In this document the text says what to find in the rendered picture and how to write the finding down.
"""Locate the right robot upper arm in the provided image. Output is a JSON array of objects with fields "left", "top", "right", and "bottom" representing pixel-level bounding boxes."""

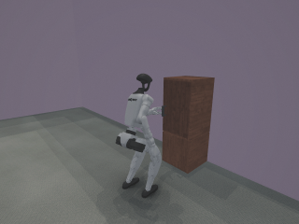
[{"left": 136, "top": 94, "right": 154, "bottom": 124}]

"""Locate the robot right forearm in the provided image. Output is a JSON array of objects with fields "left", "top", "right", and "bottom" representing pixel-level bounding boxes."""
[{"left": 140, "top": 116, "right": 156, "bottom": 147}]

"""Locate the left robot hand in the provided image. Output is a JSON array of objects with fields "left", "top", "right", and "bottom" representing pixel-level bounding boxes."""
[{"left": 151, "top": 106, "right": 162, "bottom": 115}]

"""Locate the cupboard door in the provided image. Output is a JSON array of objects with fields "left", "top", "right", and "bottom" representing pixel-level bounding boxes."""
[{"left": 163, "top": 79, "right": 192, "bottom": 139}]

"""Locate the handle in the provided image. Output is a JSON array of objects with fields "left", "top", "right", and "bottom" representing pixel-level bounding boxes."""
[{"left": 162, "top": 105, "right": 166, "bottom": 117}]

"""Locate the humanoid robot head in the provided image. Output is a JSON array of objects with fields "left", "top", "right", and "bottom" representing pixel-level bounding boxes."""
[{"left": 133, "top": 73, "right": 152, "bottom": 94}]

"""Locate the robot left forearm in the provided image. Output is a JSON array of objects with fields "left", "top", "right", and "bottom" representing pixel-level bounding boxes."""
[{"left": 146, "top": 109, "right": 153, "bottom": 116}]

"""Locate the right robot hand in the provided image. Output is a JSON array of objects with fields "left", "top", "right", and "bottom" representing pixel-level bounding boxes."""
[{"left": 149, "top": 146, "right": 161, "bottom": 167}]

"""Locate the robot left shin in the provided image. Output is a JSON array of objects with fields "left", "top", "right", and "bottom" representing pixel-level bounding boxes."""
[{"left": 126, "top": 151, "right": 144, "bottom": 183}]

